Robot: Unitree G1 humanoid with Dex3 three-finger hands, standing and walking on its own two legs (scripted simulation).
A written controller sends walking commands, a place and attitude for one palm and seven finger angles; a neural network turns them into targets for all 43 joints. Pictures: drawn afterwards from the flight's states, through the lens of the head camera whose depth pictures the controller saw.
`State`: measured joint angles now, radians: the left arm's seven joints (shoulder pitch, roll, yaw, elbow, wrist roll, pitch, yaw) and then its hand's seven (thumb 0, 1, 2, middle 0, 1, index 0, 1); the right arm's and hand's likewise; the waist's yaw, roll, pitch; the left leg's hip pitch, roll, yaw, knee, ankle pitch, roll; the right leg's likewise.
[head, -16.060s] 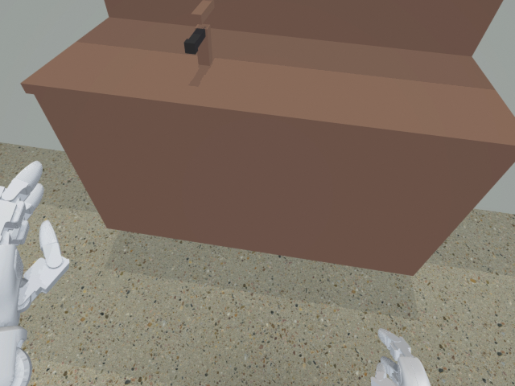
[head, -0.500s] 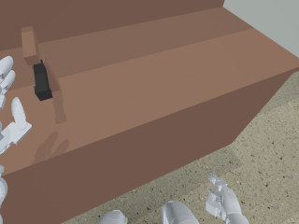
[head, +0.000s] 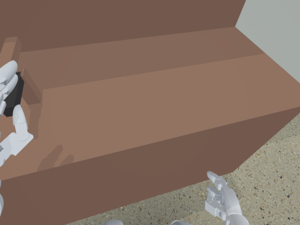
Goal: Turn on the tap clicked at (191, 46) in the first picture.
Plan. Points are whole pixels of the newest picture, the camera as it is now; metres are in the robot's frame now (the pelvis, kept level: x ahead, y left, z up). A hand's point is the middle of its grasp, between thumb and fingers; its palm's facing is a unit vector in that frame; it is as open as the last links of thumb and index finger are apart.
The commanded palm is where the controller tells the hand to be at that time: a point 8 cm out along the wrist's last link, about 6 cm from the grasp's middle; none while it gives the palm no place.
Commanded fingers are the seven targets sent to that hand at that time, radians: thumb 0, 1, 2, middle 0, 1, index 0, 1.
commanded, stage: come to a stop and stand still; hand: left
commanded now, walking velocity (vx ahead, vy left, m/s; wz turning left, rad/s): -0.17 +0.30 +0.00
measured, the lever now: (10, 108) +0.32 +0.35 +0.14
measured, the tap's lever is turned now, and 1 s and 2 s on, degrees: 0 0 0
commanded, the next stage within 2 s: look again from close up in 0.98 s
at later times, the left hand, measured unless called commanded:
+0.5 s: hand (18, 148) +0.20 +0.23 +0.21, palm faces +0.42 -0.80 -0.43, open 7.4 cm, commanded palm +0.14 +0.27 +0.20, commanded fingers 0.00 0.90 0.90 -0.20 -0.30 -0.20 -0.30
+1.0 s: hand out of the picture +0.18 +0.28 +0.20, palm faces +0.46 -0.80 -0.39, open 7.4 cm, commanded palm +0.13 +0.31 +0.20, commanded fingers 0.00 0.90 0.90 -0.20 -0.30 -0.20 -0.30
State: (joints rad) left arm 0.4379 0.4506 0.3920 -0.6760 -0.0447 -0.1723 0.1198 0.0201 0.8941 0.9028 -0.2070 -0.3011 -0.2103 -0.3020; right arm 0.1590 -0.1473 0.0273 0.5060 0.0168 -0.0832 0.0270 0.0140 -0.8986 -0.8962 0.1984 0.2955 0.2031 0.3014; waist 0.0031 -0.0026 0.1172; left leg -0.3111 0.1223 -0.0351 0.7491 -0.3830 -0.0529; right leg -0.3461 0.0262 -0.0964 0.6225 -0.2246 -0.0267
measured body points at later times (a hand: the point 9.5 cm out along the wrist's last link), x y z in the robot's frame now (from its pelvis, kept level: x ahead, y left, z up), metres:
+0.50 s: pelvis -0.01 -0.01 +0.02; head +0.01 -0.02 +0.47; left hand +0.17 +0.27 +0.23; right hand +0.18 -0.25 -0.06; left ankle +0.01 +0.13 -0.72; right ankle +0.06 -0.09 -0.72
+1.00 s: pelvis -0.02 +0.03 +0.02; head +0.00 +0.03 +0.47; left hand +0.15 +0.32 +0.22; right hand +0.17 -0.17 -0.07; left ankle +0.01 +0.13 -0.72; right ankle +0.01 -0.09 -0.72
